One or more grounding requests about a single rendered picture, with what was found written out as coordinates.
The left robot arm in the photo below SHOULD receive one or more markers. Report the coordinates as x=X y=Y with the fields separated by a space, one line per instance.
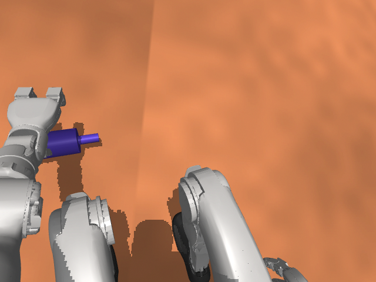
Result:
x=20 y=201

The bottle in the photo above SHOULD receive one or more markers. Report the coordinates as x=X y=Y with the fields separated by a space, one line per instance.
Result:
x=67 y=142

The right robot foot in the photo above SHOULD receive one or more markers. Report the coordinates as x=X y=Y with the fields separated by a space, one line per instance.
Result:
x=182 y=244

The right robot hand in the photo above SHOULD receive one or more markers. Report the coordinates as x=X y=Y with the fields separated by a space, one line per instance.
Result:
x=283 y=270

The left robot hand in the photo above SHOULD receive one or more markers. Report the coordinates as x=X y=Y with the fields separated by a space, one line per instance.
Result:
x=44 y=113

